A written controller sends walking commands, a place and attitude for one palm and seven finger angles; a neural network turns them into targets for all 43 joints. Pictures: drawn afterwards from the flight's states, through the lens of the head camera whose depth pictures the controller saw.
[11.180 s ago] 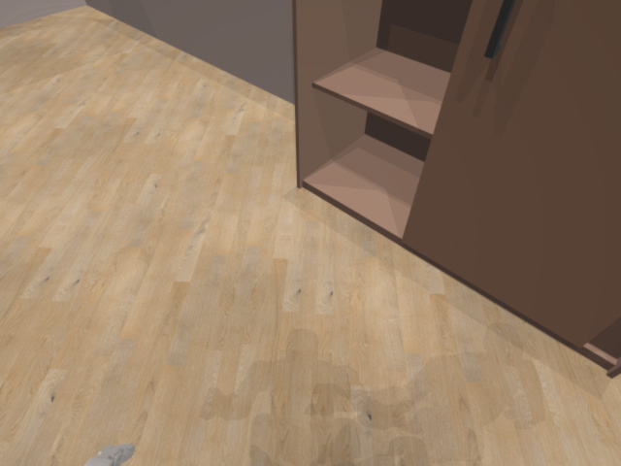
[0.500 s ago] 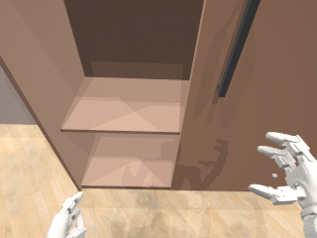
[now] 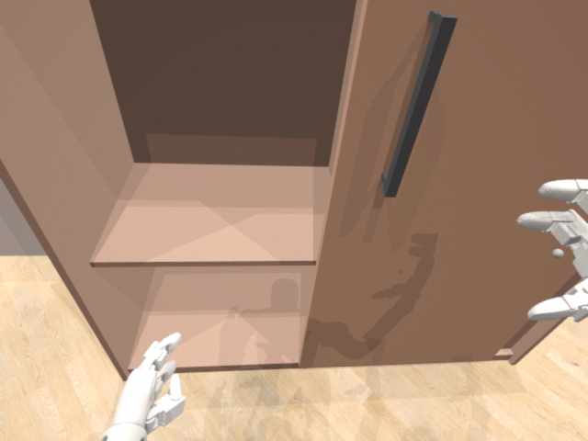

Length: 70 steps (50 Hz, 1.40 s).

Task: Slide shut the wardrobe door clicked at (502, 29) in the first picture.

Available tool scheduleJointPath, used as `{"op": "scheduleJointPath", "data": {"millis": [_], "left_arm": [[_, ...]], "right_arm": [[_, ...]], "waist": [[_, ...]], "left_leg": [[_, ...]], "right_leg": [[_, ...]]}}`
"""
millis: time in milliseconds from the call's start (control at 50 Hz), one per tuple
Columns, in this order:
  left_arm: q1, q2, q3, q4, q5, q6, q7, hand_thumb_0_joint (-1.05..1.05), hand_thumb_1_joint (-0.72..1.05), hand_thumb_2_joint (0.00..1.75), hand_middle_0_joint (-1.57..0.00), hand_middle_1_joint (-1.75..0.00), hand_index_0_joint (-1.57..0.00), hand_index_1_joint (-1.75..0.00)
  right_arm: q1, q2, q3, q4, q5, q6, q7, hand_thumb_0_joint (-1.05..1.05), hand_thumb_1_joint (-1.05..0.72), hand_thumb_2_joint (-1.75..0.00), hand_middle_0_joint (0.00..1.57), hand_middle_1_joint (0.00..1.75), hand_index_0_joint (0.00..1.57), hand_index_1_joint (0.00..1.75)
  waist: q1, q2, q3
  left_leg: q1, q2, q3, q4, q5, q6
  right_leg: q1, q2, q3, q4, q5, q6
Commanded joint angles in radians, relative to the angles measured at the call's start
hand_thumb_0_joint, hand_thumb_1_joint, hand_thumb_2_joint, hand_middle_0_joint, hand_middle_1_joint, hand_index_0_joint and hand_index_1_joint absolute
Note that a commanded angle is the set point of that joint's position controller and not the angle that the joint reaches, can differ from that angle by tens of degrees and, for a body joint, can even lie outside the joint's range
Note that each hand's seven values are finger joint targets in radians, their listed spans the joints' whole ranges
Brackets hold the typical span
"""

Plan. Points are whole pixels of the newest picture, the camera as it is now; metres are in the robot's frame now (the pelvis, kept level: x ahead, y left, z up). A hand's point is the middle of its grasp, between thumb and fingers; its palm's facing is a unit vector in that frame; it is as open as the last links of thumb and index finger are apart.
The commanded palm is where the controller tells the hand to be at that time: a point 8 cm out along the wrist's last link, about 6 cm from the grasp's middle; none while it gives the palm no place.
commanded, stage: raise the hand with hooked fingers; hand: right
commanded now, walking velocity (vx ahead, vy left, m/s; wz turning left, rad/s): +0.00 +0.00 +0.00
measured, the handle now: (409, 115) +0.53 -0.18 +0.23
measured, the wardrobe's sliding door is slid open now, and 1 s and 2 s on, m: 0.57 0.57 0.57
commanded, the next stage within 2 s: move the hooked fingers beside the handle in 0.58 s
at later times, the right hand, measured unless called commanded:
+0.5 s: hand (557, 232) +0.28 -0.28 +0.23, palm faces +0.07 +0.99 -0.11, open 13.9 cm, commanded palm +0.25 -0.32 +0.22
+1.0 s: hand (530, 209) +0.32 -0.27 +0.22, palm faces +0.04 +0.99 -0.09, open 14.0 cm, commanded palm +0.30 -0.31 +0.22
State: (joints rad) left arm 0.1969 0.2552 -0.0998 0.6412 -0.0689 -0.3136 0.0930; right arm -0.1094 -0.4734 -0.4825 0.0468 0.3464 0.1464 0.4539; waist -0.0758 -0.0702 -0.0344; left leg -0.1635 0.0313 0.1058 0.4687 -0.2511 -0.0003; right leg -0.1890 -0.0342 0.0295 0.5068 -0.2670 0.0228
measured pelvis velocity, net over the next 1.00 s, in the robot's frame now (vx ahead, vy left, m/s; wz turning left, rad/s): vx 0.00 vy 0.00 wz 0.01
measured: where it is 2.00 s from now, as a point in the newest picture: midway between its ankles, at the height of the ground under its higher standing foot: outside the picture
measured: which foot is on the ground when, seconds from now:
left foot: down 0.00-1.00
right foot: down 0.00-1.00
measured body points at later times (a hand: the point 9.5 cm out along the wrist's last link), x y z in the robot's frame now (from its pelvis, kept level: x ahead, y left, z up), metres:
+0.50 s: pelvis +0.00 +0.00 +0.00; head -0.03 +0.02 +0.45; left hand +0.19 +0.23 -0.06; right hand +0.27 -0.33 +0.23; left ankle +0.00 +0.12 -0.74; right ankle +0.01 -0.13 -0.74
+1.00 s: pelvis +0.00 +0.00 +0.00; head -0.02 +0.02 +0.45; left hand +0.20 +0.22 -0.07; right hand +0.31 -0.32 +0.23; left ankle +0.00 +0.12 -0.74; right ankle +0.01 -0.14 -0.74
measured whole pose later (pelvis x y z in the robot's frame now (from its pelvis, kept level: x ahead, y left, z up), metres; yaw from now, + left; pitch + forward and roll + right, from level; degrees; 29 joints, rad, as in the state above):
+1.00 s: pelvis +0.00 +0.00 +0.00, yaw +1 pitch -2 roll +1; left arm 0.20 0.27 -0.09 0.65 -0.08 -0.27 0.10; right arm -0.33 -0.49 -0.45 0.24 0.29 0.20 0.44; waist -0.05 -0.07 -0.03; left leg -0.17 0.04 0.09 0.45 -0.24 0.00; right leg -0.19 -0.03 0.02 0.47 -0.25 0.02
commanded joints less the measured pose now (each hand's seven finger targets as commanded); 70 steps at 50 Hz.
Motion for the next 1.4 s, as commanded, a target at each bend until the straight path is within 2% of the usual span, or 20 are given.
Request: {"op": "scheduleJointPath", "data": {"millis": [0,60,120,240,360,400,480,520,580,660,700,780,900,980,1020,1100,1140,1180,1320,1380], "left_arm": [[-0.138,0.126,0.048,-0.166,-0.013,-0.048,0.013,0.00,0.90,0.90,-0.20,-0.30,-0.20,-0.30],[-0.136,0.138,0.052,-0.166,-0.016,-0.044,0.012,0.00,0.90,0.90,-0.20,-0.30,-0.20,-0.30],[-0.132,0.140,0.056,-0.168,-0.022,-0.033,0.000,0.00,0.90,0.90,-0.20,-0.30,-0.20,-0.30],[-0.143,0.143,0.068,-0.190,-0.022,-0.028,-0.006,0.00,0.90,0.90,-0.20,-0.30,-0.20,-0.30],[-0.132,0.131,0.064,-0.178,-0.015,-0.038,0.006,0.00,0.90,0.90,-0.20,-0.30,-0.20,-0.30],[-0.127,0.134,0.066,-0.170,-0.012,-0.038,0.007,0.00,0.90,0.90,-0.20,-0.30,-0.20,-0.30],[-0.133,0.135,0.062,-0.171,-0.020,-0.035,0.011,0.00,0.90,0.90,-0.20,-0.30,-0.20,-0.30],[-0.132,0.137,0.063,-0.170,-0.019,-0.034,0.009,0.00,0.90,0.90,-0.20,-0.30,-0.20,-0.30],[-0.136,0.135,0.062,-0.176,-0.018,-0.031,0.009,0.00,0.90,0.90,-0.20,-0.30,-0.20,-0.30],[-0.137,0.136,0.059,-0.168,-0.018,-0.026,0.006,0.00,0.90,0.90,-0.20,-0.30,-0.20,-0.30],[-0.144,0.130,0.058,-0.165,-0.017,-0.025,0.005,0.00,0.90,0.90,-0.20,-0.30,-0.20,-0.30],[-0.131,0.134,0.059,-0.153,-0.019,-0.027,0.017,0.00,0.90,0.90,-0.20,-0.30,-0.20,-0.30],[-0.122,0.136,0.059,-0.144,-0.012,-0.013,0.019,0.00,0.90,0.90,-0.20,-0.30,-0.20,-0.30],[-0.116,0.136,0.060,-0.155,-0.013,-0.010,0.015,0.00,0.90,0.90,-0.20,-0.30,-0.20,-0.30],[-0.104,0.144,0.063,-0.148,-0.014,-0.002,0.013,0.00,0.90,0.90,-0.20,-0.30,-0.20,-0.30],[-0.085,0.155,0.071,-0.148,-0.014,0.012,0.013,0.00,0.90,0.90,-0.20,-0.30,-0.20,-0.30],[-0.082,0.151,0.073,-0.157,-0.015,0.013,0.014,0.00,0.90,0.90,-0.20,-0.30,-0.20,-0.30],[-0.069,0.151,0.077,-0.160,-0.012,0.011,0.015,0.00,0.90,0.90,-0.20,-0.30,-0.20,-0.30],[-0.036,0.168,0.084,-0.139,-0.015,0.022,0.016,0.00,0.90,0.90,-0.20,-0.30,-0.20,-0.30],[-0.028,0.167,0.087,-0.143,-0.012,0.025,0.018,0.00,0.90,0.90,-0.20,-0.30,-0.20,-0.30]], "right_arm": [[-0.368,-0.319,-0.115,-0.184,0.026,-0.027,0.013,0.00,0.50,-0.30,0.30,1.20,0.30,1.20],[-0.397,-0.366,-0.149,-0.131,0.027,-0.004,0.028,0.00,0.50,-0.30,0.30,1.20,0.30,1.20],[-0.308,-0.303,-0.114,-0.041,0.042,0.024,0.049,0.00,0.50,-0.30,0.30,1.20,0.30,1.20],[-0.332,-0.341,-0.149,-0.155,0.043,0.012,0.031,0.00,0.50,-0.30,0.30,1.20,0.30,1.20],[-0.361,-0.347,-0.161,-0.213,0.023,-0.018,-0.009,0.00,0.50,-0.30,0.30,1.20,0.30,1.20],[-0.343,-0.347,-0.167,-0.194,0.026,-0.015,-0.010,0.00,0.50,-0.30,0.30,1.20,0.30,1.20],[-0.364,-0.311,-0.113,-0.162,0.017,0.015,0.006,0.00,0.50,-0.30,0.30,1.20,0.30,1.20],[-0.362,-0.312,-0.113,-0.167,0.018,0.017,0.009,0.00,0.50,-0.30,0.30,1.20,0.30,1.20],[-0.358,-0.324,-0.128,-0.190,0.021,0.019,0.014,0.00,0.50,-0.30,0.30,1.20,0.30,1.20],[-0.351,-0.320,-0.130,-0.156,0.026,0.019,0.012,0.00,0.50,-0.30,0.30,1.20,0.30,1.20],[-0.400,-0.292,-0.090,-0.179,0.018,0.014,0.005,0.00,0.50,-0.30,0.30,1.20,0.30,1.20],[-0.506,-0.276,-0.044,-0.115,-0.005,0.008,-0.012,0.00,0.50,-0.30,0.30,1.20,0.30,1.20],[-0.583,-0.339,-0.076,-0.023,-0.031,-0.015,-0.026,0.00,0.50,-0.30,0.30,1.20,0.30,1.20],[-0.611,-0.313,-0.050,0.027,-0.037,-0.023,-0.019,0.00,0.50,-0.30,0.30,1.20,0.30,1.20],[-0.589,-0.336,-0.071,0.108,-0.037,-0.019,-0.021,0.00,0.50,-0.30,0.30,1.20,0.30,1.20],[-0.647,-0.383,-0.088,0.166,-0.053,-0.023,-0.017,0.00,0.50,-0.30,0.30,1.20,0.30,1.20],[-0.728,-0.367,-0.055,0.126,-0.062,-0.043,-0.013,0.00,0.50,-0.30,0.30,1.20,0.30,1.20],[-0.743,-0.360,-0.055,0.116,-0.059,-0.065,-0.011,0.00,0.50,-0.30,0.30,1.20,0.30,1.20],[-0.742,-0.365,-0.050,0.275,-0.068,-0.053,-0.017,0.00,0.50,-0.30,0.30,1.20,0.30,1.20],[-0.838,-0.368,-0.029,0.246,-0.086,-0.067,-0.026,0.00,0.50,-0.30,0.30,1.20,0.30,1.20]], "waist": [[0.016,-0.028,-0.141],[0.014,0.002,-0.153],[0.012,0.032,-0.112],[0.010,0.030,-0.165],[0.012,-0.071,-0.163],[0.010,-0.018,-0.152],[0.022,-0.054,-0.128],[0.025,-0.010,-0.136],[0.020,-0.024,-0.181],[0.021,0.001,-0.146],[0.025,-0.049,-0.143],[0.043,-0.025,-0.147],[0.037,-0.022,-0.181],[0.037,-0.036,-0.200],[0.037,0.029,-0.177],[0.041,0.013,-0.195],[0.057,-0.045,-0.235],[0.059,-0.029,-0.274],[0.063,0.026,-0.190],[0.075,-0.028,-0.241]], "left_leg": [[0.028,-0.038,-0.036,-0.085,0.167,0.016],[0.028,-0.038,-0.034,-0.088,0.173,0.014],[0.018,-0.033,-0.040,-0.088,0.186,0.012],[0.022,-0.033,-0.047,-0.086,0.155,0.007],[0.019,-0.041,-0.032,-0.077,0.190,0.015],[0.030,-0.040,-0.036,-0.086,0.188,0.014],[-0.003,-0.041,-0.032,-0.086,0.165,0.013],[0.006,-0.043,-0.030,-0.089,0.173,0.011],[0.019,-0.043,-0.027,-0.077,0.205,0.012],[0.008,-0.046,-0.022,-0.083,0.183,0.011],[0.000,-0.043,-0.029,-0.086,0.184,0.014],[-0.026,-0.044,-0.026,-0.087,0.151,0.011],[0.013,-0.037,-0.032,-0.087,0.168,0.017],[0.013,-0.036,-0.029,-0.069,0.220,0.018],[0.013,-0.036,-0.032,-0.079,0.208,0.014],[0.019,-0.031,-0.041,-0.077,0.219,0.014],[0.016,-0.032,-0.043,-0.068,0.250,0.015],[0.028,-0.035,-0.039,-0.059,0.285,0.016],[-0.009,-0.037,-0.039,-0.075,0.239,0.014],[-0.006,-0.034,-0.042,-0.068,0.252,0.017]], "right_leg": [[0.051,0.057,-0.001,-0.087,0.162,-0.046],[0.056,0.057,0.002,-0.096,0.167,-0.050],[0.023,0.055,-0.006,-0.089,0.167,-0.047],[0.044,0.054,-0.010,-0.084,0.161,-0.048],[0.078,0.054,-0.016,-0.095,0.197,-0.047],[0.061,0.052,-0.015,-0.093,0.190,-0.048],[0.069,0.052,-0.013,-0.104,0.164,-0.046],[0.069,0.051,-0.010,-0.101,0.170,-0.048],[0.091,0.053,-0.009,-0.096,0.201,-0.049],[0.068,0.050,-0.005,-0.104,0.182,-0.047],[0.076,0.052,-0.009,-0.097,0.186,-0.044],[0.091,0.051,0.003,-0.105,0.159,-0.047],[0.076,0.051,0.001,-0.099,0.178,-0.046],[0.085,0.050,-0.001,-0.098,0.215,-0.044],[0.049,0.050,-0.005,-0.097,0.194,-0.048],[0.040,0.047,-0.015,-0.086,0.205,-0.050],[0.079,0.048,-0.018,-0.083,0.234,-0.051],[0.106,0.048,-0.014,-0.076,0.266,-0.052],[0.044,0.044,-0.014,-0.088,0.217,-0.054],[0.079,0.045,-0.015,-0.082,0.240,-0.054]]}}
